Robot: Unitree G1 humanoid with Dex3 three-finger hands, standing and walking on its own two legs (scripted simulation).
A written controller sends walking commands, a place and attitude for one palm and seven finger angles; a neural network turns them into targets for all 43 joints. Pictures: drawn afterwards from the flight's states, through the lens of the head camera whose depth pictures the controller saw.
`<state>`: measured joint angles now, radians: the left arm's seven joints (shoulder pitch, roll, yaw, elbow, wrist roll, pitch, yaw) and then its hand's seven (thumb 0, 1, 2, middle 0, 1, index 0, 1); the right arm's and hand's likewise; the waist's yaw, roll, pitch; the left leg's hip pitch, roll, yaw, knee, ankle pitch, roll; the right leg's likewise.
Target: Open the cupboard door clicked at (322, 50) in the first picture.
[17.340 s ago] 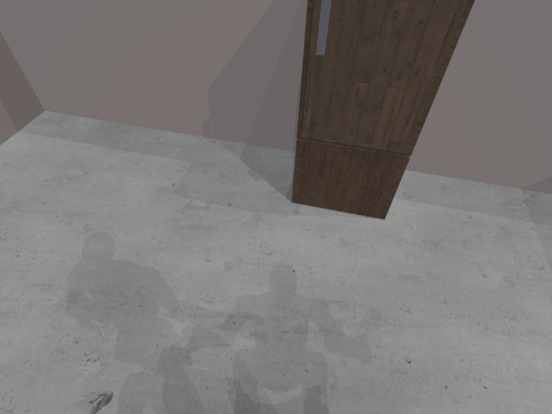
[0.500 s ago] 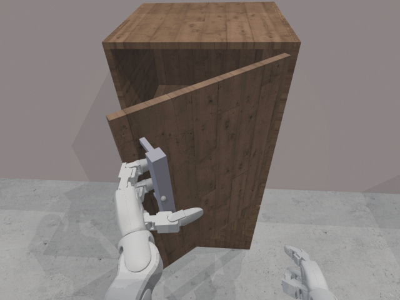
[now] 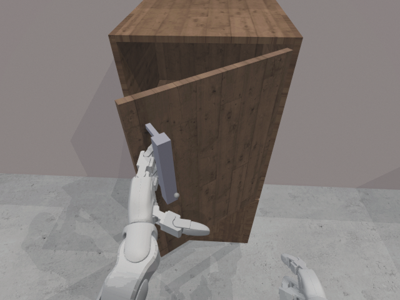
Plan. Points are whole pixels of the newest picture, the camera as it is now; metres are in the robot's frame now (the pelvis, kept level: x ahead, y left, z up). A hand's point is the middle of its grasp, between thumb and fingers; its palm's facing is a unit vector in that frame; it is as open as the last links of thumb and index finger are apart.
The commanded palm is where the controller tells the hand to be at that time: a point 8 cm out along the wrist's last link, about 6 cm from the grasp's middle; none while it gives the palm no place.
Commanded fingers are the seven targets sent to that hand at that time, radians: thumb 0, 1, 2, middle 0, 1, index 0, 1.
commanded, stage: slide the hand sideways off the handle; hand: left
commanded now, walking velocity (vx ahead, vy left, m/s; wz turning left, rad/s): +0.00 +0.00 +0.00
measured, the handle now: (160, 164) +0.34 +0.11 +0.12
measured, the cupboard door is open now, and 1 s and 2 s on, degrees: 36 39 39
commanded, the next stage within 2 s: draw the hand back to the body in 1.08 s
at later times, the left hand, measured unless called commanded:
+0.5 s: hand (164, 208) +0.24 +0.09 +0.12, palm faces -0.03 -1.00 +0.02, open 16.3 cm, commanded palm +0.20 +0.14 +0.12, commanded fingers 0.00 -0.50 0.30 -0.15 -0.30 -0.15 -0.30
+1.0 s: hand (133, 236) +0.19 +0.13 +0.11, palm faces +0.03 -1.00 -0.04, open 16.3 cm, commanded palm +0.15 +0.19 +0.12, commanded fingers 0.00 -0.50 0.30 -0.15 -0.30 -0.15 -0.30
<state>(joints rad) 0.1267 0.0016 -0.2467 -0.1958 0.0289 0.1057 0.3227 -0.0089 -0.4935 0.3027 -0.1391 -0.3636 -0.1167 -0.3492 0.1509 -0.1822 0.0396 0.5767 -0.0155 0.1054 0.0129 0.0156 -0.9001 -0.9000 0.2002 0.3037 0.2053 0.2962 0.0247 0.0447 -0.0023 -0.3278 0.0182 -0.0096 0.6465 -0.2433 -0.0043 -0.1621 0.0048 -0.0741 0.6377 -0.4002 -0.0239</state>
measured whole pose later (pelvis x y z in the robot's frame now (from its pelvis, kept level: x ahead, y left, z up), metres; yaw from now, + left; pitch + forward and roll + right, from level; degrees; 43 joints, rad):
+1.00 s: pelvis +0.02 -0.02 -0.01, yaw -1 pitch +0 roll +0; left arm 0.64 0.18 0.04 -0.48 -0.23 -0.08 -0.11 -0.01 -0.50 0.30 -0.15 -0.30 -0.15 -0.30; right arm 0.25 -0.22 0.03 0.48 0.03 -0.09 -0.04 0.02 -0.90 -0.90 0.20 0.30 0.21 0.30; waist 0.03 0.05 -0.07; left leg -0.41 0.04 -0.01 0.72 -0.31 -0.03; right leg -0.24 0.02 -0.07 0.70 -0.46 -0.04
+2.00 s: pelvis +0.02 +0.02 +0.01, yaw -2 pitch -3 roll -1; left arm 0.56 0.31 0.18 -0.48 -0.07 -0.06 0.11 0.00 -0.06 0.49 -0.17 -0.30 -0.17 -0.30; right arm 0.20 -0.21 0.06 0.58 0.00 -0.14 -0.10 0.02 -0.90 -0.90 0.20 0.30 0.21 0.30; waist 0.06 0.04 0.02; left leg -0.24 0.02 0.03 0.52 -0.22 0.02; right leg -0.07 0.00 -0.03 0.45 -0.32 0.00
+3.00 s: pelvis +0.03 -0.01 +0.02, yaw -3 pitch -2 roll -1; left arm 0.48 0.37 0.36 -0.41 -0.07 -0.11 0.10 0.02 0.89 0.90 -0.21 -0.31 -0.21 -0.31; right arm 0.16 -0.24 0.01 0.60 0.01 -0.02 -0.07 0.02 -0.90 -0.90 0.20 0.30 0.21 0.30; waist 0.05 0.06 0.03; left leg -0.21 0.05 0.03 0.46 -0.20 -0.01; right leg -0.03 0.04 -0.03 0.36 -0.29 -0.02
